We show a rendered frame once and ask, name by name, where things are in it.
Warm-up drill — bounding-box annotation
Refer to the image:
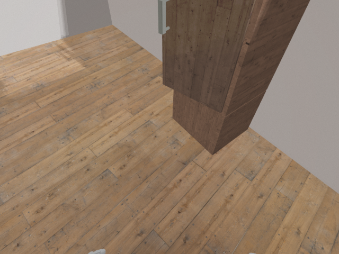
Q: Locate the handle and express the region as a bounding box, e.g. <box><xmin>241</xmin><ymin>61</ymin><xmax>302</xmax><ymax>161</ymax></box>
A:
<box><xmin>158</xmin><ymin>0</ymin><xmax>170</xmax><ymax>35</ymax></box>

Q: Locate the cupboard door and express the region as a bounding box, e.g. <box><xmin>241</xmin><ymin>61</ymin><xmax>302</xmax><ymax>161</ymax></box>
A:
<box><xmin>162</xmin><ymin>0</ymin><xmax>256</xmax><ymax>113</ymax></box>

